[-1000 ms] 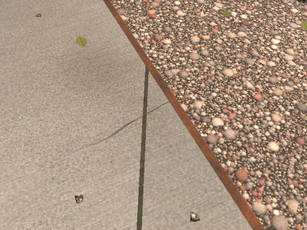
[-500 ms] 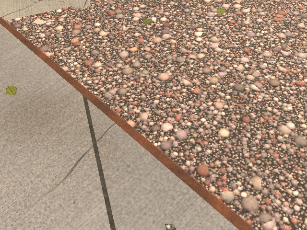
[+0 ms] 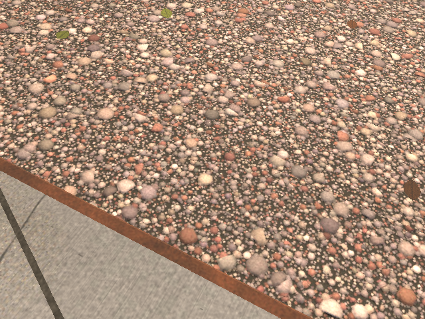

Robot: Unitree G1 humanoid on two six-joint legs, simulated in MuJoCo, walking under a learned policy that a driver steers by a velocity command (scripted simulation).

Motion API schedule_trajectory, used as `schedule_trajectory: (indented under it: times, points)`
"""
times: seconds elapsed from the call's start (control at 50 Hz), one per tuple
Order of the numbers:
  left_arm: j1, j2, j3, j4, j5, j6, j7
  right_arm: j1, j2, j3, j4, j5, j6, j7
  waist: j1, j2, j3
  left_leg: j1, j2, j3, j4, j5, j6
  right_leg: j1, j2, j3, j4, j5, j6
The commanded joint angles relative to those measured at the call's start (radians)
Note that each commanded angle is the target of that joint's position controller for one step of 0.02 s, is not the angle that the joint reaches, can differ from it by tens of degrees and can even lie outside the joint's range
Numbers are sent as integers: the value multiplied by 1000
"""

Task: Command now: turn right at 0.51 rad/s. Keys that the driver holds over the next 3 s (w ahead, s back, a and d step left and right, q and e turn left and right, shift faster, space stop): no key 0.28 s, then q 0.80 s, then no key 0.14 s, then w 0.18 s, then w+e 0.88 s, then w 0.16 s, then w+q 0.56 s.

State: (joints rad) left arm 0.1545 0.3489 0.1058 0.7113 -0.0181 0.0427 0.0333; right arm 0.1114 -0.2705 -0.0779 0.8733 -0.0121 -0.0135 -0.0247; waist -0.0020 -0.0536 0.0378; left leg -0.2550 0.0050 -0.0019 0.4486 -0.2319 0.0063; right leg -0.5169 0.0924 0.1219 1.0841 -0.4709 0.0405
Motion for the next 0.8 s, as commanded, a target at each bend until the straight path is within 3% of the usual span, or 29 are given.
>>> schedule_trajectory:
  times: [0.02, 0.06, 0.12, 0.16, 0.2, 0.24, 0.26, 0.28, 0.3, 0.32, 0.34, 0.4, 0.5, 0.58, 0.62, 0.66, 0.68, 0.7, 0.72, 0.74, 0.76, 0.78, 0.8]
  points:
    - [29, 63, 19, -58, -5, 4, -3, -43, -139, -20, -71, 6, -2, -14, 7, 194, -68, 147, 232, -162, -128, 408, 201, -107, -52, -21, 93, 52, 43]
    - [-15, 39, 5, -84, -5, -1, -1, 4, -157, -23, -59, 2, 5, -19, -25, 209, -81, 205, 243, -150, -130, 422, 220, -102, -64, -40, -22, 57, 52]
    - [-34, 16, -15, -100, 7, -5, -6, -5, -191, -29, -60, 9, 10, -13, -35, 228, -105, 186, 254, -115, -123, 425, 219, 33, -97, -83, -220, 47, 45]
    - [-27, 26, -17, -97, 5, -5, -10, -3, -207, -32, -57, 16, 12, -3, -37, 248, -104, 153, 261, -109, -119, 430, 218, 126, -95, -120, -326, 58, 34]
    - [4, 34, -14, -81, 5, -2, -16, -2, -209, -28, -49, 28, 13, 5, -21, 240, -96, 139, 259, -110, -89, 402, 203, 210, -84, -144, -482, 139, 11]
    - [63, 38, -9, -51, 10, -2, -21, 17, -176, -12, -31, 42, 13, 9, 14, 205, -90, 66, 224, -84, -29, 319, 134, 385, -71, -153, -744, 344, -42]
    - [77, 80, -1, -55, 14, 0, -14, 60, -131, 4, -21, 20, 4, 17, 1, 107, -134, -22, 177, -38, 49, 179, 53, 532, -168, -28, -749, 536, -74]
    - [70, 150, 6, -75, 24, 7, -1, 93, -66, 27, -35, -31, -9, 32, -47, -157, -177, -168, 81, 56, 227, -216, -38, 629, -384, 188, -685, 897, -168]
    - [56, 68, -21, -66, 53, -10, -15, 29, -87, 22, -47, -2, -6, 22, 5, -177, -185, -152, 68, 0, 285, -378, -62, 470, -450, 232, -737, 755, -303]
    - [14, 31, -31, -64, 61, -30, -26, 14, -135, 11, -39, 18, 2, 17, 2, -120, -128, -139, 83, -18, 346, -360, -71, 417, -399, 187, -769, 613, -299]
    - [-15, 29, -30, -51, 59, -45, -27, 16, -141, 5, -28, 26, 11, 13, -4, -128, -97, -160, 80, -21, 380, -326, -72, 398, -358, 138, -776, 547, -262]
    - [-55, 58, -23, -32, 45, -64, -13, 61, -156, -11, -3, 26, 36, 0, -21, -104, -55, -146, 63, -37, 487, -260, -81, 330, -337, 52, -771, 610, -241]
    - [-48, 66, -10, -11, 28, -45, 13, 32, -127, -10, -44, 37, 44, 1, 11, -76, -49, -216, 57, -8, 476, -254, -79, 399, -373, 15, -761, 573, -279]
    - [-71, 86, 2, -7, 26, -33, 15, 31, -124, -7, -79, 37, 50, 19, 14, -79, -80, -155, 53, 38, 374, -233, -63, 417, -406, -7, -735, 639, -285]
    - [-86, 97, 7, -6, 16, -28, 15, 54, -128, -10, -88, 37, 52, 32, -1, -84, -93, -108, 40, 63, 296, -194, -41, 418, -413, -28, -703, 661, -267]
    - [-113, 100, 10, -2, -1, -21, 17, 119, -123, -14, -77, 34, 52, 43, -44, -78, -103, 6, 8, 102, 108, -42, 0, 375, -387, -82, -624, 602, -209]
    - [-68, 80, 8, 20, -6, -19, 14, 145, -147, -23, -74, 27, 51, 41, -47, -18, -99, 87, 4, 51, -16, 98, 37, 317, -336, -138, -527, 464, -139]
    - [-45, 29, -3, 8, 29, -20, 9, 160, -259, -51, -91, 25, 47, 25, -12, 240, -101, 228, 209, -258, -90, 420, 122, 97, -224, -257, -255, 168, -28]
    - [-168, 6, -13, -58, 43, -26, 16, 169, -322, -57, -114, -5, 28, 32, -55, 357, -96, 226, 403, -546, -123, 624, 336, -107, -58, -173, -38, -241, 16]
    - [-182, 45, -2, -58, 28, -27, 19, 164, -290, -48, -129, -21, 4, 39, -70, 209, -129, 225, 392, -525, -140, 532, 373, -132, -85, -65, 94, -240, 10]
    - [-163, 64, 7, -44, 12, -27, 17, 115, -262, -41, -137, -11, -11, 37, -37, 172, -96, 211, 332, -429, -132, 454, 317, -146, -108, -45, 116, -147, -3]
    - [-134, 73, 14, -19, 13, -26, 22, 68, -243, -39, -146, 10, -14, 30, -14, 125, -74, 203, 274, -365, -125, 372, 257, -154, -124, -42, 87, -56, -3]
    - [-125, 85, 19, -10, 20, -24, 28, 43, -212, -29, -154, 28, -11, 21, -6, 134, -66, 199, 249, -339, -126, 358, 225, -152, -135, -34, 56, 7, 3]
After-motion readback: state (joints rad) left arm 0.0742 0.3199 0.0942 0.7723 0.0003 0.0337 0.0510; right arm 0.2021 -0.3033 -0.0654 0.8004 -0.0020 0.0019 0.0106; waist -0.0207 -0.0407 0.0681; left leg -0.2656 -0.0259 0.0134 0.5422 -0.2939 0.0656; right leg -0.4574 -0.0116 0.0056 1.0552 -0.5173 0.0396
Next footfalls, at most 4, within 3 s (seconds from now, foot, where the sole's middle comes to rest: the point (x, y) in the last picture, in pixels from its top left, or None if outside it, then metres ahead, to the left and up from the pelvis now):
0.26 right None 0.03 -0.15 -0.78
0.68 left None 0.01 0.08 -0.78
1.26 right None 0.12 -0.12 -0.78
1.62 left None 0.11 0.17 -0.78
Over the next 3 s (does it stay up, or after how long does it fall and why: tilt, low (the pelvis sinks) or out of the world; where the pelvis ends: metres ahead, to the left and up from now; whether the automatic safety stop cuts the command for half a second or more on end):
stays up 0.84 0.12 -0.01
